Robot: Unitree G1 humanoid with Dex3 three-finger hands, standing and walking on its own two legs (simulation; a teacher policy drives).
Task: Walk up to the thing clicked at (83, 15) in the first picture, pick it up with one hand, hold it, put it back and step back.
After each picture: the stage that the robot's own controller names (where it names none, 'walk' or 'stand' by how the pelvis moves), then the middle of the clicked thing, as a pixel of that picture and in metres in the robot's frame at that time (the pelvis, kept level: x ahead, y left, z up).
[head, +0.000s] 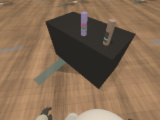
stand; (83, 24) +0.96 +0.12 +0.07
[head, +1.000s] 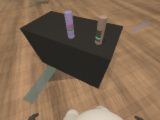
walk; (69, 25) +0.83 +0.21 +0.09
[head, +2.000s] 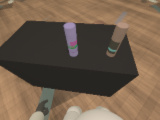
stand; (72, 41) +0.53 +0.15 +0.11
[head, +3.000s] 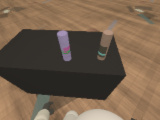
stand; (65, 47) +0.52 +0.23 +0.09
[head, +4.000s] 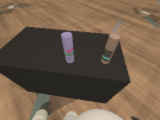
stand; (68, 49) +0.49 +0.20 +0.09
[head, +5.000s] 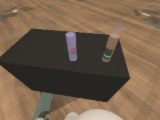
stand; (72, 48) +0.54 +0.19 +0.07
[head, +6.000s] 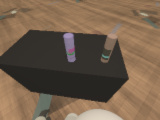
stand; (70, 49) +0.53 +0.20 +0.07
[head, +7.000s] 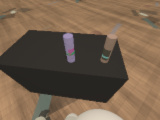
stand; (69, 49) +0.53 +0.20 +0.07
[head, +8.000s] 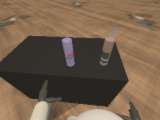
rise first; (69, 53) +0.50 +0.21 +0.08
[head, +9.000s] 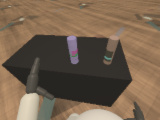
go down; (73, 51) +0.53 +0.20 +0.08
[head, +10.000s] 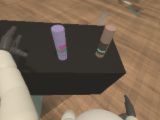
go down; (60, 45) +0.50 +0.20 +0.10
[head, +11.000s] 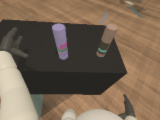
approach; (61, 44) +0.50 +0.19 +0.11
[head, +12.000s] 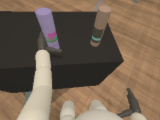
close; (50, 33) +0.53 +0.21 +0.15
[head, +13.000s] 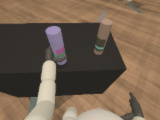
lift; (58, 48) +0.44 +0.19 +0.15
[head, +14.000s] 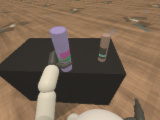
lift; (63, 52) +0.33 +0.16 +0.26
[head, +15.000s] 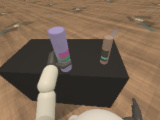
hold; (62, 52) +0.32 +0.17 +0.25
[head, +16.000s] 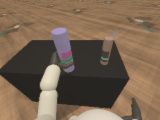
hold; (65, 53) +0.33 +0.16 +0.25
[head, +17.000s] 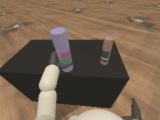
crouch; (63, 53) +0.33 +0.17 +0.25
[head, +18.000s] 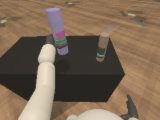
crouch; (59, 34) +0.45 +0.19 +0.28
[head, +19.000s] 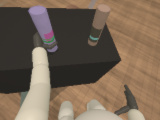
lower; (46, 33) +0.52 +0.21 +0.14
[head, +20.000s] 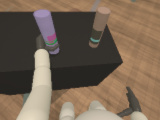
lower; (49, 36) +0.51 +0.21 +0.14
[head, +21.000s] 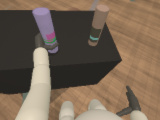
lower; (48, 34) +0.52 +0.21 +0.15
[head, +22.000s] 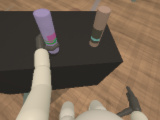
lower; (49, 35) +0.51 +0.21 +0.14
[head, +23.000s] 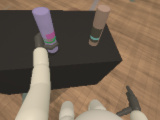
loosen; (48, 34) +0.52 +0.21 +0.15
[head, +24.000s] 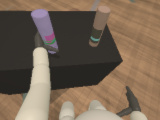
withdraw; (48, 35) +0.51 +0.21 +0.14
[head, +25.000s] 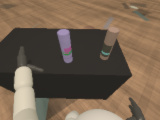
sink last; (66, 48) +0.49 +0.19 +0.12
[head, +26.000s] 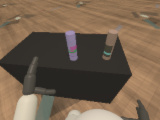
stand; (72, 47) +0.54 +0.20 +0.11
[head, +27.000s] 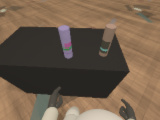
stand; (66, 43) +0.53 +0.21 +0.13
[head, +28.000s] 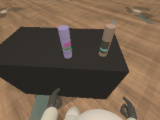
stand; (66, 43) +0.53 +0.21 +0.14
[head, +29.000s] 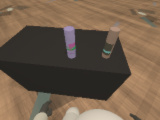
stand; (70, 44) +0.53 +0.19 +0.12
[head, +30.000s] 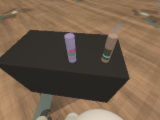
stand; (71, 49) +0.53 +0.19 +0.07
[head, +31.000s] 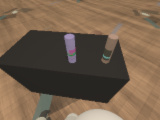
stand; (71, 50) +0.52 +0.19 +0.07
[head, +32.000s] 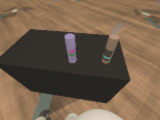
stand; (71, 50) +0.52 +0.19 +0.07
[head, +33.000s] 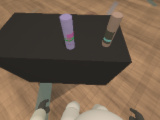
walk; (68, 34) +0.56 +0.19 +0.10
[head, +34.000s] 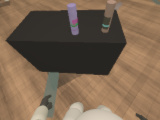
walk; (73, 20) +0.78 +0.21 +0.10
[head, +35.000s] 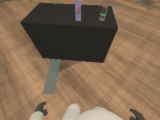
walk; (78, 8) +1.09 +0.23 +0.09
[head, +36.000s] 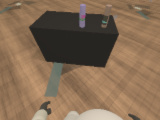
stand; (82, 16) +1.12 +0.18 +0.09
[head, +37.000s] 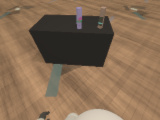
stand; (79, 18) +1.16 +0.20 +0.07
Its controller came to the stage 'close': yes
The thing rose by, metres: 0.21
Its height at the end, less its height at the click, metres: +0.00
